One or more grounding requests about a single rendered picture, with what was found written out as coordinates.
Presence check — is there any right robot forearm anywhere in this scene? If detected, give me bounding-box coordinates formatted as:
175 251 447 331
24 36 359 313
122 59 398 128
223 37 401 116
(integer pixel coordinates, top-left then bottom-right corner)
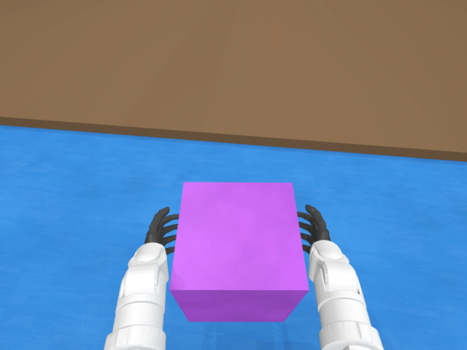
308 240 384 350

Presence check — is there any right robot hand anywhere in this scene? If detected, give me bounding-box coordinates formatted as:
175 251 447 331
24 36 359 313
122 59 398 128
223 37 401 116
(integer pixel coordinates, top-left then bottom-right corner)
297 204 331 254

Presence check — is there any left robot hand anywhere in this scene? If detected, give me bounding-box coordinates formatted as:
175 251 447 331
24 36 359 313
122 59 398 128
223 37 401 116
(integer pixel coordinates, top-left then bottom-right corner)
144 207 179 255

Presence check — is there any left robot forearm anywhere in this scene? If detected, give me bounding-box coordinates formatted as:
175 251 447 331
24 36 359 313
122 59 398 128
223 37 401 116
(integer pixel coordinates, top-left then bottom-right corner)
104 243 169 350

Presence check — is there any carton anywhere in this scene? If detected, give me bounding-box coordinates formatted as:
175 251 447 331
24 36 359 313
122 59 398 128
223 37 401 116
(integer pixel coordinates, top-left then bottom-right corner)
169 182 309 322

